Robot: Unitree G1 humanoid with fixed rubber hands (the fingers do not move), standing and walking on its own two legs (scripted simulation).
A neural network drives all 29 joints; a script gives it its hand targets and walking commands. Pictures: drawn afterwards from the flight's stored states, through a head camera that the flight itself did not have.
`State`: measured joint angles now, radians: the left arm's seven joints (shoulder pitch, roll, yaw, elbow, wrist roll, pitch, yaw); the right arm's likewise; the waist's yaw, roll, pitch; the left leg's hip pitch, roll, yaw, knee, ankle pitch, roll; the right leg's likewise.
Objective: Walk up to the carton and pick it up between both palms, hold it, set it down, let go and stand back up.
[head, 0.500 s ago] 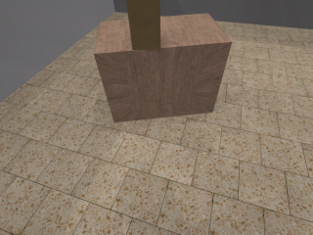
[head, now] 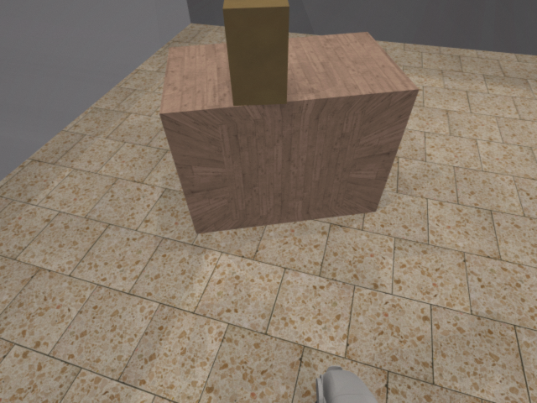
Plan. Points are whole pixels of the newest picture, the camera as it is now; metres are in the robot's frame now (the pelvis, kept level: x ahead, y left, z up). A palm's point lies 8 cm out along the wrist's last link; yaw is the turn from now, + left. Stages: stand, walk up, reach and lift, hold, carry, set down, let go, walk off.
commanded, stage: walk up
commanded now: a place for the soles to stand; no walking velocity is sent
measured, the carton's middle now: (257, 48) +1.11 +0.02 +0.03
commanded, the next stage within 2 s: none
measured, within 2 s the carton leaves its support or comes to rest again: neither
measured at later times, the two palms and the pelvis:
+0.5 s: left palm (147, 401) +0.17 +0.22 -0.14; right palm (414, 291) +0.33 -0.27 -0.11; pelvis +0.24 -0.02 +0.00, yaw +6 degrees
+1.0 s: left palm (172, 216) +0.55 +0.24 -0.12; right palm (384, 263) +0.41 -0.24 -0.14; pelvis +0.47 -0.01 -0.01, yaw +1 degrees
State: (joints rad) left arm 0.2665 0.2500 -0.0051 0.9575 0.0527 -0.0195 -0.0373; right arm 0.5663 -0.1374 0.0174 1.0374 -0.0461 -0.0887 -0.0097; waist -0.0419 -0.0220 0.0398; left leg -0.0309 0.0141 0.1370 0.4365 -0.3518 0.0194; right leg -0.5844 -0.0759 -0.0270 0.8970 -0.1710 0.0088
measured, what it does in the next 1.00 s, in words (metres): walks ahead: right foot, then left foot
